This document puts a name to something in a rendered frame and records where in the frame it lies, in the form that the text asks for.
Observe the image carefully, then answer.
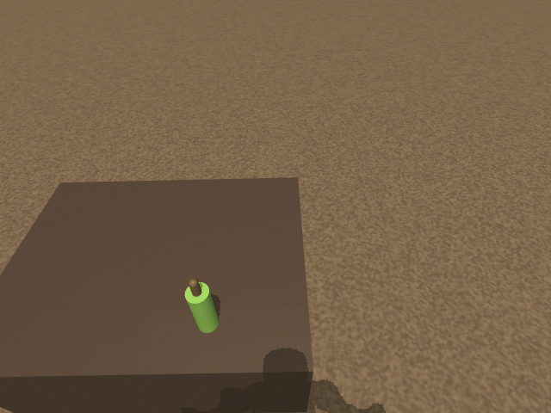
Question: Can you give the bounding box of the bottle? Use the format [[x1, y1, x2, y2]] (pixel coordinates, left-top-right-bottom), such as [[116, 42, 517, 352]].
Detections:
[[185, 278, 219, 333]]

